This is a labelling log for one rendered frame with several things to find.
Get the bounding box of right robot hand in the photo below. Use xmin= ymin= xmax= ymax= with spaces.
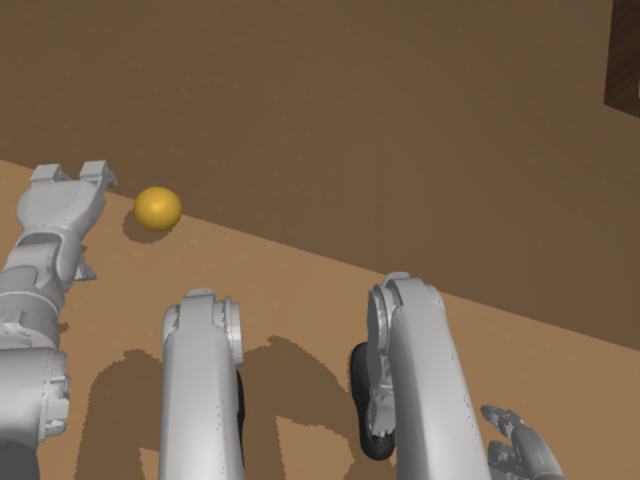
xmin=481 ymin=405 xmax=564 ymax=480

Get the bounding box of ball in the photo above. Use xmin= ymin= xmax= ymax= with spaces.
xmin=133 ymin=187 xmax=182 ymax=232

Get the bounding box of left robot hand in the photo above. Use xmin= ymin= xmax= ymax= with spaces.
xmin=17 ymin=160 xmax=117 ymax=281

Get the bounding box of left robot arm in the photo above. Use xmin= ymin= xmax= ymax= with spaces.
xmin=0 ymin=226 xmax=82 ymax=480

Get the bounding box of right robot foot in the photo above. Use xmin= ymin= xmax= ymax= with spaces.
xmin=350 ymin=342 xmax=395 ymax=461

